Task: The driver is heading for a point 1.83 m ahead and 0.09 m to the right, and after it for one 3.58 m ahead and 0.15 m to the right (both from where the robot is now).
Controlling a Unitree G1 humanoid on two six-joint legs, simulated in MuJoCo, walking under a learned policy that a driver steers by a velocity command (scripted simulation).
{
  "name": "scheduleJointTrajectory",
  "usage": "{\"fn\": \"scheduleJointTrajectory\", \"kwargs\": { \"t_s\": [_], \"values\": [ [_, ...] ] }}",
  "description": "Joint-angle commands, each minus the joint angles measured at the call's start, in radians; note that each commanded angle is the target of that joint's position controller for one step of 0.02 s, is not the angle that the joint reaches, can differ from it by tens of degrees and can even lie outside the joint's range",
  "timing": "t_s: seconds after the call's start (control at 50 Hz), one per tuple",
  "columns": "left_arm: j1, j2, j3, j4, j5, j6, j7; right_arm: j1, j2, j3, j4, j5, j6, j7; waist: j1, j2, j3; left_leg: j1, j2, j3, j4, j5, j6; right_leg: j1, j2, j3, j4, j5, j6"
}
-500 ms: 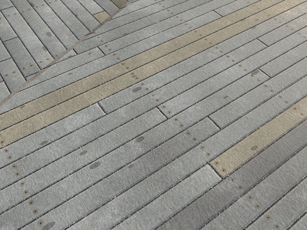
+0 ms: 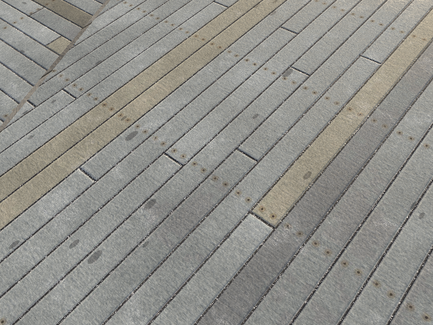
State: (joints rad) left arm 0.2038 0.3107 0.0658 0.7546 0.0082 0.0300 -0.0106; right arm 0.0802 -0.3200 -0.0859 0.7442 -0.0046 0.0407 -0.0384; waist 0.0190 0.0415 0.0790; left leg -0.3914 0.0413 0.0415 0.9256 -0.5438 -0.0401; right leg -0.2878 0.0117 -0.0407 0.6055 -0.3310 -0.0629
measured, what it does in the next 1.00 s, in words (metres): steps on the spot: left foot, then right foot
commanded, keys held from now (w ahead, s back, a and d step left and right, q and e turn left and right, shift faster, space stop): e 0.40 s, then no key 0.24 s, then q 0.04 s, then w+q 0.32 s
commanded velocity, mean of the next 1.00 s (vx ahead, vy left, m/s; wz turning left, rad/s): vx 0.07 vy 0.00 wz -0.24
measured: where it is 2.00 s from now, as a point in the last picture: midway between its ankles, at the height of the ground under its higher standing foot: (220, 250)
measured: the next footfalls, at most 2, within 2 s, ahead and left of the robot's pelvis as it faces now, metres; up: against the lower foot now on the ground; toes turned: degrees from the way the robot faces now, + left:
left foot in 0.48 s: +0.12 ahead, +0.12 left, +0.00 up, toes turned -22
right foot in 0.80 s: +0.01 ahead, -0.11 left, +0.00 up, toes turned -14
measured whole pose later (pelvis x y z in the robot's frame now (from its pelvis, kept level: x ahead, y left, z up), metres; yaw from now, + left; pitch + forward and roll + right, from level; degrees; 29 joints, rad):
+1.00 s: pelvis +0.09 +0.01 +0.01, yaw -12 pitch +1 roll -1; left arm 0.36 0.27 0.06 0.79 0.00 -0.06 0.03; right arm 0.20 -0.32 -0.06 0.76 0.04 -0.04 0.02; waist 0.05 0.04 0.01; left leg -0.53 0.02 -0.05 0.95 -0.33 0.01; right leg -0.02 -0.01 -0.03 0.29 -0.29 0.01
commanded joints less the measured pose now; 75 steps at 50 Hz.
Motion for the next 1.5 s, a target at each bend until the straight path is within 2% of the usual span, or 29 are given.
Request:
{"fn": "scheduleJointTrajectory", "kwargs": {
  "t_s": [0.02,0.08,0.26,0.4,0.46,0.48,0.5,0.52,0.56,0.6,0.66,0.7,0.78,0.8,0.84,0.86,0.9,0.94,1.04,1.12,1.16,1.2,1.22,1.24,1.26,1.28,1.32,1.36,1.5],
  "values": [
    [-0.007,0.210,0.052,-0.077,-0.006,-0.047,0.011,-0.067,-0.104,-0.030,-0.084,0.009,-0.021,-0.011,0.003,-0.110,-0.122,-0.272,-0.006,-0.120,0.246,0.012,-0.002,0.236,-0.296,0.408,-0.290,0.433,-0.202],
    [-0.035,0.160,0.030,-0.095,-0.021,-0.037,0.032,-0.020,-0.100,-0.036,-0.059,0.001,-0.023,-0.013,-0.018,-0.139,-0.130,-0.214,-0.020,-0.119,0.224,0.168,-0.030,0.210,-0.228,0.343,-0.293,0.476,-0.160],
    [-0.020,0.194,0.044,-0.119,-0.019,-0.014,0.043,-0.038,-0.080,-0.027,-0.064,0.010,-0.045,-0.006,0.013,-0.178,-0.107,-0.161,-0.048,-0.144,-0.098,0.221,-0.074,0.206,-0.187,0.417,-0.275,0.323,-0.166],
    [-0.072,0.199,0.048,-0.147,-0.025,0.004,0.032,-0.005,-0.097,-0.027,-0.066,0.018,-0.080,0.021,0.007,-0.198,-0.145,-0.008,-0.085,-0.149,-0.294,0.182,-0.045,0.184,-0.173,0.546,-0.187,0.500,-0.162],
    [-0.108,0.166,0.034,-0.158,-0.036,0.013,0.042,0.085,-0.098,-0.029,-0.036,0.014,-0.091,0.036,-0.044,-0.184,-0.172,0.174,-0.061,-0.121,-0.574,0.440,-0.005,0.152,-0.119,0.524,-0.111,0.463,-0.089],
    [-0.060,0.128,0.021,-0.152,-0.024,0.011,0.044,0.087,-0.140,-0.035,-0.044,-0.002,-0.090,0.033,-0.021,-0.095,-0.193,0.283,0.060,-0.227,-0.604,0.574,0.040,0.079,-0.065,0.466,-0.033,0.275,-0.035],
    [0.024,0.081,0.006,-0.143,0.000,0.004,0.040,0.039,-0.194,-0.037,-0.068,-0.016,-0.081,0.025,0.052,0.152,-0.188,0.360,0.236,-0.416,-0.585,0.882,0.146,-0.053,0.085,0.315,0.144,-0.178,0.026],
    [-0.003,0.152,0.028,-0.155,-0.009,-0.002,0.045,0.064,-0.172,-0.029,-0.057,-0.037,-0.081,0.032,0.018,0.210,-0.157,0.299,0.346,-0.565,-0.601,0.882,0.318,-0.168,0.121,0.242,0.329,-0.385,0.078],
    [-0.002,0.213,0.056,-0.117,-0.018,0.003,0.051,0.029,-0.120,-0.013,-0.060,-0.007,-0.085,0.034,0.014,0.079,-0.121,0.277,0.267,-0.441,-0.592,0.729,0.295,-0.203,0.072,0.251,0.520,-0.272,0.121],
    [-0.004,0.154,0.043,-0.099,-0.018,0.019,0.053,0.004,-0.093,0.003,-0.055,0.011,-0.082,0.030,0.009,0.080,-0.099,0.272,0.200,-0.345,-0.584,0.691,0.252,-0.203,0.061,0.252,0.513,-0.194,0.154],
    [-0.039,0.074,0.013,-0.106,-0.017,0.014,0.045,0.021,-0.068,0.018,-0.031,0.000,-0.073,0.027,-0.004,0.118,-0.123,0.284,0.143,-0.262,-0.579,0.726,0.241,-0.105,0.017,0.170,0.286,-0.151,0.171],
    [-0.064,0.033,-0.005,-0.104,-0.008,0.006,0.041,0.048,-0.090,0.016,-0.015,0.005,-0.061,0.030,-0.032,0.143,-0.140,0.273,0.118,-0.265,-0.585,0.635,0.231,-0.001,0.002,0.097,0.074,-0.148,0.170],
    [-0.009,0.095,0.018,-0.067,-0.023,-0.016,0.037,0.091,-0.154,0.005,-0.006,0.034,-0.042,0.023,-0.013,0.119,-0.081,0.114,0.088,-0.370,-0.640,0.104,0.204,0.206,0.041,0.037,-0.255,0.059,0.089],
    [0.046,0.115,0.022,-0.063,-0.020,-0.025,0.043,0.069,-0.119,0.017,-0.014,0.027,-0.054,0.025,0.022,0.082,-0.097,0.000,0.069,-0.367,-0.602,0.045,0.162,0.332,-0.036,0.098,-0.246,0.053,0.047],
    [0.191,0.214,0.052,-0.021,0.004,-0.048,0.036,-0.035,-0.033,0.042,-0.077,0.035,-0.088,0.029,0.091,-0.225,-0.095,-0.218,-0.107,-0.087,-0.230,0.030,0.055,0.363,-0.280,0.455,-0.381,-0.337,-0.121],
    [0.169,0.198,0.049,-0.024,0.014,-0.065,0.036,-0.074,-0.081,0.025,-0.102,0.045,-0.097,0.030,0.099,-0.250,0.005,-0.336,-0.051,-0.114,-0.061,-0.015,0.056,0.323,-0.379,0.574,-0.456,-0.350,-0.181],
    [0.126,0.112,0.027,-0.028,-0.002,-0.096,0.045,0.010,-0.094,0.009,-0.067,0.050,-0.100,0.036,0.049,-0.206,0.042,-0.435,-0.007,-0.168,0.085,0.058,0.071,0.377,-0.344,0.487,-0.457,-0.251,-0.151],
    [0.129,0.097,0.023,-0.021,-0.010,-0.106,0.044,-0.004,-0.069,0.013,-0.073,0.045,-0.104,0.049,0.053,-0.169,0.055,-0.476,0.022,-0.167,0.076,0.168,0.071,0.411,-0.320,0.354,-0.470,-0.044,-0.115],
    [0.120,0.133,0.038,-0.021,-0.013,-0.107,0.036,-0.066,-0.011,0.041,-0.121,0.032,-0.097,0.091,0.065,-0.151,0.027,-0.302,0.041,-0.053,-0.113,0.368,0.021,0.287,-0.257,0.087,-0.486,0.201,-0.093],
    [0.150,0.178,0.055,-0.005,-0.031,-0.104,0.028,-0.096,-0.038,0.041,-0.165,0.033,-0.087,0.105,0.057,-0.142,0.041,-0.182,0.021,0.005,-0.231,0.375,0.062,0.248,-0.291,0.010,-0.464,0.256,-0.075],
    [0.141,0.197,0.060,-0.005,-0.033,-0.098,0.026,-0.042,-0.073,0.023,-0.169,0.031,-0.081,0.104,0.003,-0.147,0.001,-0.070,-0.031,0.046,-0.268,0.341,0.109,0.262,-0.297,-0.044,-0.347,0.551,-0.052],
    [0.154,0.177,0.049,-0.015,-0.028,-0.092,0.031,0.225,-0.161,-0.033,-0.100,0.036,-0.071,0.090,-0.136,-0.099,-0.174,0.327,-0.127,0.079,-0.310,0.361,0.173,0.153,-0.230,-0.139,0.038,0.820,0.005],
    [0.170,0.127,0.029,-0.051,-0.007,-0.101,0.033,0.368,-0.242,-0.064,-0.076,0.040,-0.060,0.069,-0.188,0.031,-0.257,0.626,0.012,-0.194,-0.353,0.243,0.252,-0.148,-0.168,-0.148,0.379,0.502,0.066],
    [0.223,0.012,-0.012,-0.107,0.005,-0.128,0.027,0.349,-0.324,-0.063,-0.100,0.035,-0.073,0.068,-0.091,0.241,-0.401,0.760,0.276,-0.837,-0.581,-0.076,0.417,-0.402,0.014,0.015,0.681,-0.263,0.106],
    [0.097,0.129,0.012,-0.115,-0.037,-0.151,0.020,0.329,-0.225,-0.036,-0.113,0.034,-0.093,0.075,-0.155,0.107,-0.353,0.714,0.287,-0.882,-0.694,-0.138,0.387,-0.492,-0.018,0.159,0.763,-0.211,0.088],
    [0.050,0.153,0.018,-0.136,-0.062,-0.164,0.015,0.289,-0.189,-0.024,-0.104,0.023,-0.104,0.075,-0.131,0.088,-0.219,0.599,0.270,-0.749,-0.698,-0.063,0.353,-0.542,-0.060,0.138,0.740,-0.116,0.060],
    [0.050,0.139,0.018,-0.119,-0.015,-0.172,0.027,0.174,-0.144,-0.010,-0.125,0.011,-0.110,0.073,-0.049,-0.014,-0.115,0.350,0.181,-0.537,-0.686,0.200,0.307,-0.431,-0.130,0.135,0.592,0.020,0.047],
    [0.084,0.132,0.022,-0.112,-0.006,-0.151,0.022,0.121,-0.124,-0.005,-0.148,-0.004,-0.113,0.066,-0.001,0.034,-0.105,0.229,0.137,-0.460,-0.721,0.338,0.317,-0.339,-0.145,0.140,0.533,0.071,0.061],
    [-0.130,0.056,-0.004,-0.172,0.011,-0.138,0.017,0.219,-0.143,-0.012,-0.088,0.025,-0.114,0.032,-0.062,0.013,-0.038,0.144,0.049,-0.306,-0.722,0.488,0.272,-0.330,-0.072,0.102,0.104,0.396,0.133]
  ]
}}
